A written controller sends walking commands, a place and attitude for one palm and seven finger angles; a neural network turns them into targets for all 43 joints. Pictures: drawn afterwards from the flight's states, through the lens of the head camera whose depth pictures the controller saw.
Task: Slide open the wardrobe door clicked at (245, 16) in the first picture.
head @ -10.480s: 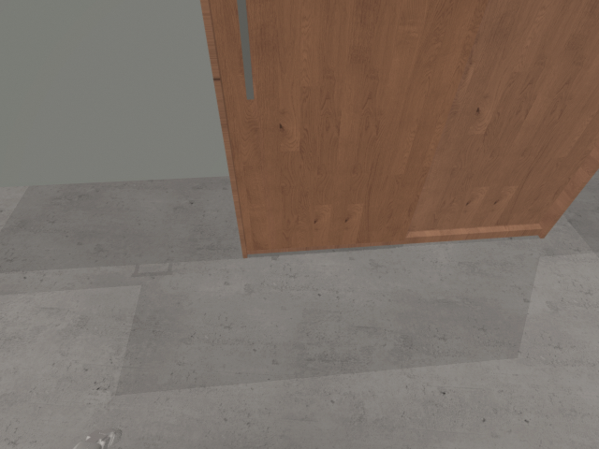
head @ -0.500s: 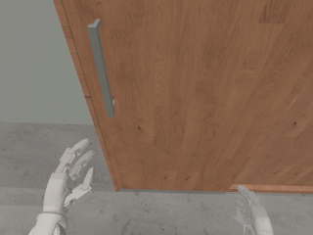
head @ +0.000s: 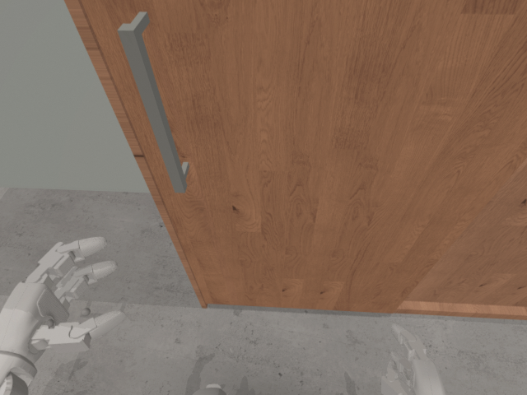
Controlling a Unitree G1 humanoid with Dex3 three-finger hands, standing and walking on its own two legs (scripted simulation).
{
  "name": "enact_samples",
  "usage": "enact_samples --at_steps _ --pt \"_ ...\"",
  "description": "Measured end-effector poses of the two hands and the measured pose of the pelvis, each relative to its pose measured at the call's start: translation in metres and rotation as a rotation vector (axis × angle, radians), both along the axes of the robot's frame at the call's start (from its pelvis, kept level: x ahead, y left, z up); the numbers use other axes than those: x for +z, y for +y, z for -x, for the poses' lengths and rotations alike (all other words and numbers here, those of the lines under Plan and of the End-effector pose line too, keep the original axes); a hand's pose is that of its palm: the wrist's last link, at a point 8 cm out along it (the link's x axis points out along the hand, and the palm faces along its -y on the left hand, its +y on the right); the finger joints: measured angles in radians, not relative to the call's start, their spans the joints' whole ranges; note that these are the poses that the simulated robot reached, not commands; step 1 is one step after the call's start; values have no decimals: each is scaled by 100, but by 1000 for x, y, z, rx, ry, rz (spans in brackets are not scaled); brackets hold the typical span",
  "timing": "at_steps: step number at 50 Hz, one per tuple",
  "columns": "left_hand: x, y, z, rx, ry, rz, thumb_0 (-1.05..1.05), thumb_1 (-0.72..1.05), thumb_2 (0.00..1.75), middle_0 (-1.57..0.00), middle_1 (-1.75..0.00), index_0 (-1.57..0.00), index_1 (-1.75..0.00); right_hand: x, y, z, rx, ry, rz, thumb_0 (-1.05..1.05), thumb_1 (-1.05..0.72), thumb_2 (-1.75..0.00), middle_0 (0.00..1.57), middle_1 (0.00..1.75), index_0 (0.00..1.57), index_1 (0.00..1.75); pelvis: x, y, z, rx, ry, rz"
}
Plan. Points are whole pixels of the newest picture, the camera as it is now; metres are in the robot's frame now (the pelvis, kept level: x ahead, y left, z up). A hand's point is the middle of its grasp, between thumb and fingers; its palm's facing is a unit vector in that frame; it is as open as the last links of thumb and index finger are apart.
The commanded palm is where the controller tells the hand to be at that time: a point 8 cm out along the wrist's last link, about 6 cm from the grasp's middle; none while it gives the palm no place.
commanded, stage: raise the hand with hooked fingers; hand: left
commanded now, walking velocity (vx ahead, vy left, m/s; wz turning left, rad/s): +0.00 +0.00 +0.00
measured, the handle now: (164, 118) +0.48 +0.17 +0.18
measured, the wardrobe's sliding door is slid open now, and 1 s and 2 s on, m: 0.00 0.00 0.00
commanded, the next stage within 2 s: move the hooked fingers beside the handle in 1.28 s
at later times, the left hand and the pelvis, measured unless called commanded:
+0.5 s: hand out of the picture +0.24 +0.30 +0.17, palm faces +0.06 -0.99 -0.08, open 13.7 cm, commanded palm +0.21 +0.34 +0.17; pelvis +0.00 +0.03 +0.02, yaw +1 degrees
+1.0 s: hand (7, 227) +0.26 +0.29 +0.19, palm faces +0.02 -1.00 -0.08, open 14.0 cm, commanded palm +0.23 +0.34 +0.21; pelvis -0.01 +0.02 +0.03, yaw +1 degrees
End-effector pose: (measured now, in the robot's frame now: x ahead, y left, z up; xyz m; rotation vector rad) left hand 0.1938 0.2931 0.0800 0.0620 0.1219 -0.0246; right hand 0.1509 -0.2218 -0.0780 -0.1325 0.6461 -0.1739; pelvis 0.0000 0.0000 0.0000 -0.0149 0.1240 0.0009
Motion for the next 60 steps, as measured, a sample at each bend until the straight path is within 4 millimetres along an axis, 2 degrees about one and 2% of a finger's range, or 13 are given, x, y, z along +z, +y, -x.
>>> enact_samples --at_steps 5,7,11,14,22,28,31,37,41,45,50,56,60 --pt "34 20 7 108 -163 -19 1 3 53 -26 -86 -26 -86 11 -14 10 -16 29 63 1 -90 -90 20 30 20 30 8 9 -9 1 -9 2" --pt "34 24 8 104 -168 -15 1 -2 51 -26 -89 -26 -89 15 -18 8 -6 31 90 1 -90 -90 20 30 20 30 9 13 -9 7 -14 6" --pt "20 24 3 35 -82 7 0 -11 47 -27 -95 -27 -95 26 -17 -3 11 -2 131 1 -90 -90 20 30 20 30 12 21 -6 13 -28 11" --pt "24 25 -4 -1 -78 -8 0 -18 44 -27 -100 -28 -100 38 -10 -13 24 -53 143 1 -90 -90 20 30 20 30 14 25 -4 13 -45 13" --pt "88 53 -17 63 -295 -35 0 -37 36 -29 -112 -29 -111 58 28 -33 92 -164 84 1 -90 -90 20 30 20 30 21 32 -1 20 -95 19" --pt "84 65 -21 71 -130 -25 0 -45 32 -29 -117 -30 -117 56 47 -34 131 -166 31 1 -90 -90 20 30 20 30 26 35 5 24 -115 15" --pt "87 65 -21 70 -120 -28 -1 -47 31 -29 -118 -30 -118 53 49 -29 142 -145 31 1 -90 -90 20 30 20 30 28 34 8 25 -124 12" --pt "125 71 -26 89 -277 -58 -1 -49 30 -30 -120 -30 -120 49 41 -17 143 -96 49 1 -90 -90 20 30 20 30 31 28 11 30 -148 10" --pt "141 77 -36 96 -263 -59 -1 -50 30 -30 -120 -30 -120 47 30 -10 118 -82 49 1 -90 -90 20 30 20 30 33 24 11 32 -156 7" --pt "131 73 -45 70 -153 -37 -1 -50 30 -30 -120 -30 -120 45 16 -5 88 -74 43 1 -90 -90 20 30 20 30 34 21 11 27 -146 3" --pt "113 54 -47 37 -124 -20 -1 -50 30 -30 -120 -30 -120 46 0 -2 65 -67 59 1 -90 -90 20 30 20 30 34 16 9 17 -142 -1" --pt "126 47 -44 80 -247 -27 -1 -50 30 -30 -120 -30 -120 50 -9 -8 59 -81 75 1 -90 -90 20 30 20 30 34 7 2 14 -151 -5" --pt "129 51 -48 101 -221 -31 -1 -50 30 -30 -120 -30 -120 50 -11 -16 61 -95 65 1 -90 -90 20 30 20 30 34 4 -1 19 -154 -5"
